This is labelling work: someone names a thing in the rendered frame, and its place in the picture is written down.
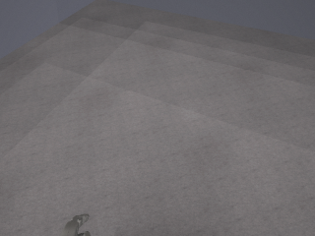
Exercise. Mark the left robot hand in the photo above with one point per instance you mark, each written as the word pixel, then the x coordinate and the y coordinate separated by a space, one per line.
pixel 71 228

